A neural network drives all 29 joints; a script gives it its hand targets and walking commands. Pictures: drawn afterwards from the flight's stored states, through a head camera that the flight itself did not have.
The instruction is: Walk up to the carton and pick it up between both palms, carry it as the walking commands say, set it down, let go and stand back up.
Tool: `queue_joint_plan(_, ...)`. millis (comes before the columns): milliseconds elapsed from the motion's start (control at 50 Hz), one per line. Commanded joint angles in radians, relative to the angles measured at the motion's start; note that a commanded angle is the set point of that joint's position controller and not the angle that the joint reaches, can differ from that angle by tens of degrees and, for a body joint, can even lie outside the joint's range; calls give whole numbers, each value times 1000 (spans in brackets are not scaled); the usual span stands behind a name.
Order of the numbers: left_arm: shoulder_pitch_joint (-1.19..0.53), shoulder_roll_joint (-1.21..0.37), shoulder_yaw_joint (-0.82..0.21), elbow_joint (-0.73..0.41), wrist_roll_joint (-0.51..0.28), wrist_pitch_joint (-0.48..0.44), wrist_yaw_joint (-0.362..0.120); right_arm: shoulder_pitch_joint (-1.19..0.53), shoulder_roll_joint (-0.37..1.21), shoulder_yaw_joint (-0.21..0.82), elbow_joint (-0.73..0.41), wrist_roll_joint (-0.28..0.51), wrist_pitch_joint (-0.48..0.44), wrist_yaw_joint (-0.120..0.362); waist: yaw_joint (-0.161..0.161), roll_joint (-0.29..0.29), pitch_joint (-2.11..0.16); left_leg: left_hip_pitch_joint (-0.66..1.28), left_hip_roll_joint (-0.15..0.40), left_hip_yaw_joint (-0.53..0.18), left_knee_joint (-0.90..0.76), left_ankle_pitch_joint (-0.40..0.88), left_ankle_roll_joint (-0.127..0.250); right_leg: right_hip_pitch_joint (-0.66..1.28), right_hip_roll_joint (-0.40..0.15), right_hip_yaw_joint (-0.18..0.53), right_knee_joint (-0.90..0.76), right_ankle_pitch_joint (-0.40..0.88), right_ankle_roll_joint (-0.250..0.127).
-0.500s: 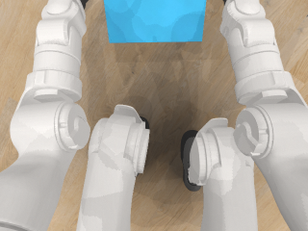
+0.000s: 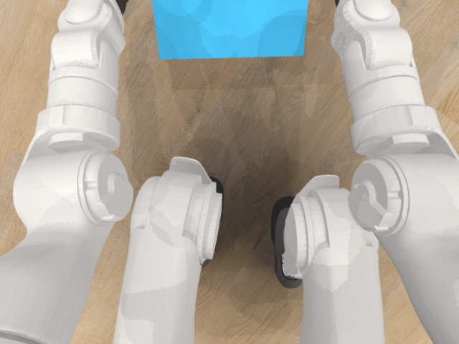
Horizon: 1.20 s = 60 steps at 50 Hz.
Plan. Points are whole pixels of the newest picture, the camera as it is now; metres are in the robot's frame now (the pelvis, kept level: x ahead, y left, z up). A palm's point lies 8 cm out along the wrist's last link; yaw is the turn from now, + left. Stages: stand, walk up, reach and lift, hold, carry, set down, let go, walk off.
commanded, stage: set down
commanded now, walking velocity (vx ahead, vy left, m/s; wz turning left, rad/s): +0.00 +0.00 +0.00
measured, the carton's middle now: out of the picture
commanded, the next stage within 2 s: none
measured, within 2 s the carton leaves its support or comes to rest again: rests again in 0.84 s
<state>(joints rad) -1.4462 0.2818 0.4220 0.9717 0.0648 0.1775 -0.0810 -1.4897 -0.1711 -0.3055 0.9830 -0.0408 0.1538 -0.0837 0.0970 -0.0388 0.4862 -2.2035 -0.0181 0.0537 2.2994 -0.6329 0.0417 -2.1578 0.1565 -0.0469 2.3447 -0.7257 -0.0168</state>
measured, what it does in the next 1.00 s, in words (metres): stands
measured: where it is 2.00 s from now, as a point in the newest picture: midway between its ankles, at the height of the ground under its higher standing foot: (244, 245)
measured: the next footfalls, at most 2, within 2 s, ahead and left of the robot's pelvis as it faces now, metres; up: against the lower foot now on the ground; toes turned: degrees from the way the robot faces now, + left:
none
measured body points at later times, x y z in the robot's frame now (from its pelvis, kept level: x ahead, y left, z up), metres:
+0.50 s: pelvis +0.00 +0.00 +0.00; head +0.37 +0.03 +0.24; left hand +0.54 +0.23 -0.17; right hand +0.58 -0.06 -0.17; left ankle +0.10 +0.10 -0.31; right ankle +0.08 -0.10 -0.31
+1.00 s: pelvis -0.01 +0.00 +0.00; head +0.36 +0.03 +0.24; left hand +0.50 +0.25 -0.20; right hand +0.54 -0.09 -0.19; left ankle +0.11 +0.10 -0.31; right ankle +0.08 -0.09 -0.31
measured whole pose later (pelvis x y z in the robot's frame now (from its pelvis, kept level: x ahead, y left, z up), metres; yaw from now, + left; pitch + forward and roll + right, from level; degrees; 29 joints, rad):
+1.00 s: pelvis -0.01 +0.00 +0.00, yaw -1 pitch +29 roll +0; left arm -1.40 0.37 0.24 1.17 -0.13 0.04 0.05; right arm -1.47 -0.27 -0.05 1.12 0.15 0.10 -0.15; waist 0.08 -0.03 0.52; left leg -2.21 -0.01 0.06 2.30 -0.60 0.05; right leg -2.16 0.13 -0.06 2.34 -0.69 -0.02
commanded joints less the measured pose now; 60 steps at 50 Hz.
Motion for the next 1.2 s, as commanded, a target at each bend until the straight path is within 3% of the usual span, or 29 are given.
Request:
queue_joint_plan(0,-243,-787,-300,69,-16,48,-210,-248,843,311,64,20,46,217,56,-64,-809,433,-77,-81,-179,419,13,259,17,62,-223,378,-3)
queue_joint_plan(340,-216,-721,-267,94,6,39,-203,-208,787,281,83,-4,42,210,49,-64,-774,432,-68,-90,-165,411,10,250,9,66,-216,379,2)
queue_joint_plan(500,-183,-615,-234,104,17,19,-173,-188,659,252,98,-10,27,182,56,-60,-793,463,-60,-93,-161,424,-4,258,-2,59,-211,381,7)
queue_joint_plan(680,-123,-353,-158,138,25,-23,-90,-151,378,203,113,-10,-5,106,69,-67,-837,490,-39,-102,-159,432,-24,287,-29,62,-216,392,25)
queue_joint_plan(740,-114,-127,-106,126,6,-62,-22,-136,148,167,81,6,-27,44,67,-72,-897,504,-33,-104,-162,457,-28,325,-39,67,-216,428,33)
queue_joint_plan(780,-150,60,-85,63,-31,-111,48,-146,-24,156,23,33,-63,-12,59,-54,-983,541,-29,-105,-154,519,-34,370,-44,73,-208,496,37)
queue_joint_plan(840,-247,175,-125,6,-123,-167,114,-241,-104,202,-55,118,-94,-59,53,-24,-1139,617,-21,-117,-132,646,-32,406,-51,87,-193,591,35)
queue_joint_plan(900,-298,216,-182,24,-193,-177,131,-285,-125,249,-34,183,-90,-67,56,-9,-1176,633,-6,-122,-131,653,-26,386,-64,96,-198,554,30)
queue_joint_plan(1040,-336,290,-179,125,-221,-166,139,-372,-226,273,30,233,-74,-53,87,-30,-1090,524,22,-113,-166,480,-22,349,-92,108,-205,398,25)
queue_joint_plan(1120,-356,281,-197,157,-237,-154,140,-401,-258,277,55,240,-69,-43,73,-37,-1070,544,30,-117,-189,420,-17,331,-101,95,-208,326,23)
queue_joint_plan(1180,-361,272,-217,109,-259,-141,146,-404,-268,279,21,240,-64,-43,62,-30,-1182,653,25,-120,-207,453,-16,366,-99,76,-216,328,21)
